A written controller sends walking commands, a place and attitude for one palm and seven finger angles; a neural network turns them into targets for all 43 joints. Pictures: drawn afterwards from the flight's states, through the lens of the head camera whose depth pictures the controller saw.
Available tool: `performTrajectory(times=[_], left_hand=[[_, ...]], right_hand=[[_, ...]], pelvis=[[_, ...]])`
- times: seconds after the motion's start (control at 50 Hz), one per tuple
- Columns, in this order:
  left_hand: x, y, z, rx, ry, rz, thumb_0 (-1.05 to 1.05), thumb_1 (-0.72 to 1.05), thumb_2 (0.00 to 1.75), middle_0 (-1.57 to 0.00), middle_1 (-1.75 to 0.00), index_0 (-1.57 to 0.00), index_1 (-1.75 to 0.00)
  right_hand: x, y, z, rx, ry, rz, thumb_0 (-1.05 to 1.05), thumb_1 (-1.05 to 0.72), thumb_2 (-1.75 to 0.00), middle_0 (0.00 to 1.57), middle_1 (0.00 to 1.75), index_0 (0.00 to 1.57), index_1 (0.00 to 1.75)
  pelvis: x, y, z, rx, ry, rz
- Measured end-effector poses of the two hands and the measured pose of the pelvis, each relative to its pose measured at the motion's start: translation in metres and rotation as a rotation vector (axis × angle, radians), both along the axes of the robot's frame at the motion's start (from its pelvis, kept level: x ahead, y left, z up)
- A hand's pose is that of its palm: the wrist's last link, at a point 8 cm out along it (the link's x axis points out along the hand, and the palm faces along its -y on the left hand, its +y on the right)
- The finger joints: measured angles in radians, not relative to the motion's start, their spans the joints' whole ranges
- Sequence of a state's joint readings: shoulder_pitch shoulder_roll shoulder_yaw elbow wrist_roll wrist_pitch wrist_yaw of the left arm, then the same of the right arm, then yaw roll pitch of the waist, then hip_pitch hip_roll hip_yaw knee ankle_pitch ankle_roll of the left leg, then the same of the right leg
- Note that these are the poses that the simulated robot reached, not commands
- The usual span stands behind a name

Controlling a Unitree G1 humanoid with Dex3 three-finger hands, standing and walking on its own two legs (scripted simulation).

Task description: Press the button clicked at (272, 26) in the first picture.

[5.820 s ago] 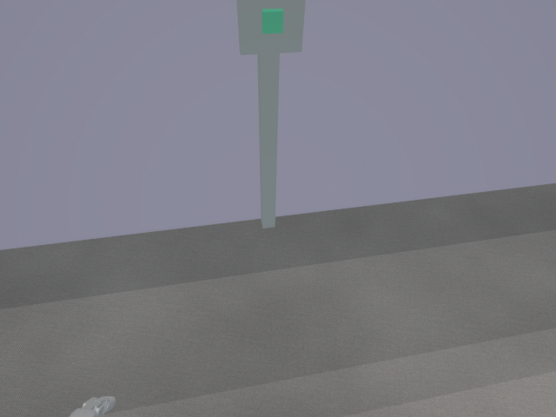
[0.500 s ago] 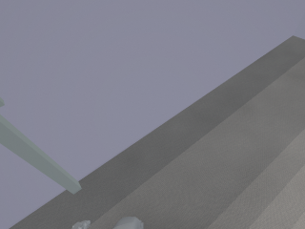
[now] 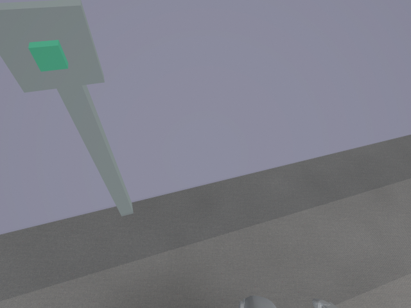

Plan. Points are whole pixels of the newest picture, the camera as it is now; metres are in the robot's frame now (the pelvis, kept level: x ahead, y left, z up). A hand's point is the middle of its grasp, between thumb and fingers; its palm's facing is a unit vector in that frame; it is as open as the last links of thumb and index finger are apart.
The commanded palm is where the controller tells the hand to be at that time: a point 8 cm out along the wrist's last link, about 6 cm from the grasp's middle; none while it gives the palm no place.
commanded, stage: turn to face it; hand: left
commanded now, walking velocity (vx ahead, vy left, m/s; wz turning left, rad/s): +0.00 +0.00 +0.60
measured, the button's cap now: (49, 55) +0.55 +0.38 +0.15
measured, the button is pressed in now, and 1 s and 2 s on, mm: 0 0 0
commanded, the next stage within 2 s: take the last steps up to it in 0.48 s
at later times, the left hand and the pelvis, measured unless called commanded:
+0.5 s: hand out of the picture +0.04 +0.15 -0.13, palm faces +0.27 -0.92 -0.29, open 7.4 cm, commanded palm none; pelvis +0.00 -0.06 +0.00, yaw +16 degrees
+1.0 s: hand out of the picture -0.10 +0.17 -0.18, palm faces +0.43 -0.89 -0.16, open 7.4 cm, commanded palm none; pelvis +0.00 +0.01 +0.01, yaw +22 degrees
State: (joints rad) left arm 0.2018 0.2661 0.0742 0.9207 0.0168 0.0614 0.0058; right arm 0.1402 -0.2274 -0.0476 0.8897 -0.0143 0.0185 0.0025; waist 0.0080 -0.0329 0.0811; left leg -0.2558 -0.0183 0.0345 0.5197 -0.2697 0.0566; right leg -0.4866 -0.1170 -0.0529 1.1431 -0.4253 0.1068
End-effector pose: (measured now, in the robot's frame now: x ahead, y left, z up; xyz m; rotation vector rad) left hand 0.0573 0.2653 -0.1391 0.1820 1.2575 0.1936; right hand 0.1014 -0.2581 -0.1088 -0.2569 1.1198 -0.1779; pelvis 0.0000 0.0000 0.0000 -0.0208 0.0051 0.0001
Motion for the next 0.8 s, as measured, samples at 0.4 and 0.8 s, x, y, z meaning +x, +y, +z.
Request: performTrajectory(times=[0.4, 0.8], left_hand=[[0.006, -0.061, 0.041, 0.091, -0.205, 0.107, 0.01, 0.91, 0.90, -0.20, -0.30, -0.21, -0.30], [-0.204, -0.088, -0.009, -0.072, 0.141, 0.467, 0.01, 0.91, 0.90, -0.20, -0.30, -0.21, -0.30]], right_hand=[[-0.019, -0.040, -0.047, 0.107, 0.163, 0.099, 0.00, -0.91, -0.90, 0.20, 0.30, 0.20, 0.30], [0.051, 0.029, -0.019, 0.033, 0.077, 0.405, 0.00, -0.91, -0.90, 0.19, 0.30, 0.19, 0.30]], pelvis=[[-0.003, -0.056, -0.004, 0.047, -0.012, 0.236], [-0.018, -0.029, -0.005, 0.008, -0.008, 0.389]])
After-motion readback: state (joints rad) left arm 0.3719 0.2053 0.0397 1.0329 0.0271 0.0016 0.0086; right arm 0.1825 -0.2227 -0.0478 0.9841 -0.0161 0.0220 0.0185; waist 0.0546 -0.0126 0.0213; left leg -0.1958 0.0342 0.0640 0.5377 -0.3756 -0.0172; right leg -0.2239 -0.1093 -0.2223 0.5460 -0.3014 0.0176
